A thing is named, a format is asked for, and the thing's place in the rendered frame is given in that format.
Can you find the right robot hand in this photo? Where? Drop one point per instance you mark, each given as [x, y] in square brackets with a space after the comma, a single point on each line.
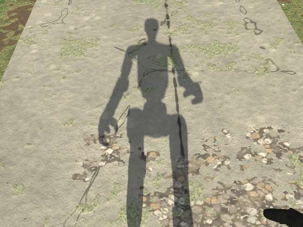
[290, 217]

